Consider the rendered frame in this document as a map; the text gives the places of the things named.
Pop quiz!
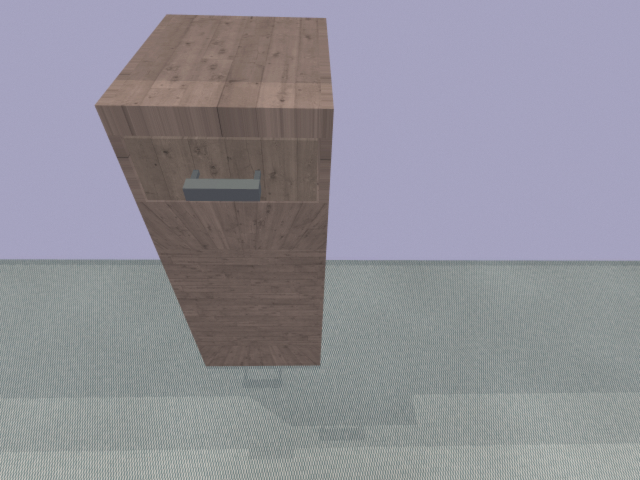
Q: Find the handle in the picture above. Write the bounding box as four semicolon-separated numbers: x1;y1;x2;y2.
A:
182;170;261;201

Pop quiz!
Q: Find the drawer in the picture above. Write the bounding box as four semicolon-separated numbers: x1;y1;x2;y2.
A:
123;136;318;201

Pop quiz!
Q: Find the cabinet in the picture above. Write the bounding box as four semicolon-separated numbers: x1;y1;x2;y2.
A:
95;14;334;366

